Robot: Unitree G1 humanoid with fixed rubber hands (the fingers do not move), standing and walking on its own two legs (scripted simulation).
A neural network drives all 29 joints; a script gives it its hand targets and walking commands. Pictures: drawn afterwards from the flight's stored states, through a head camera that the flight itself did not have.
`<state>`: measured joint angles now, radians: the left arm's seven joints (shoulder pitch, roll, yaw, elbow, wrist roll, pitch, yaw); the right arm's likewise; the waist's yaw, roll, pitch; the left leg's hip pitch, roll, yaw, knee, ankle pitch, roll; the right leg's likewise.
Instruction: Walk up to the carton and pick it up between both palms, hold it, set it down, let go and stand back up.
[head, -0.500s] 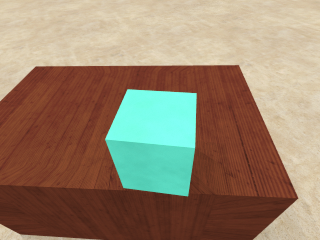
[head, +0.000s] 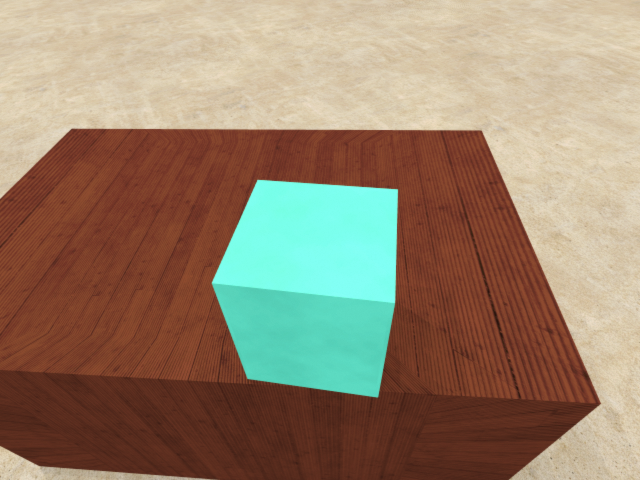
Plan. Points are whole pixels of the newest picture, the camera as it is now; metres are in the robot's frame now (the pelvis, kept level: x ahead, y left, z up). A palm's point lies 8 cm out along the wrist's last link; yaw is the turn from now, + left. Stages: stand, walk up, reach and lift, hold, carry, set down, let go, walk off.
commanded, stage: stand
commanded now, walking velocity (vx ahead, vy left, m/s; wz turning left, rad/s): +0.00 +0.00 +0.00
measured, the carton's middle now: (318, 289) +0.41 +0.02 +0.00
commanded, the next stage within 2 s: none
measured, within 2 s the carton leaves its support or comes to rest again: neither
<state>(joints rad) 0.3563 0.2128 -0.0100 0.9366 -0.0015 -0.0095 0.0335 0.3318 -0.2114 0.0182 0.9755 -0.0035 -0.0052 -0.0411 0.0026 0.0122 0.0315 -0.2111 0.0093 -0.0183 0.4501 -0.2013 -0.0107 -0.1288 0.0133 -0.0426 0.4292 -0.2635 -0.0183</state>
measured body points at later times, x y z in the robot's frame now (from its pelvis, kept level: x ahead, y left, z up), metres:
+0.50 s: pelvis +0.00 +0.01 +0.00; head +0.01 +0.00 +0.45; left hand +0.01 +0.25 -0.15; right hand +0.01 -0.23 -0.15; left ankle +0.03 +0.12 -0.74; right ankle -0.02 -0.10 -0.74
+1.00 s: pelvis +0.01 +0.01 +0.00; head +0.01 +0.01 +0.45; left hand +0.00 +0.25 -0.15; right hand +0.01 -0.22 -0.15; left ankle +0.03 +0.12 -0.74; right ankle -0.02 -0.10 -0.74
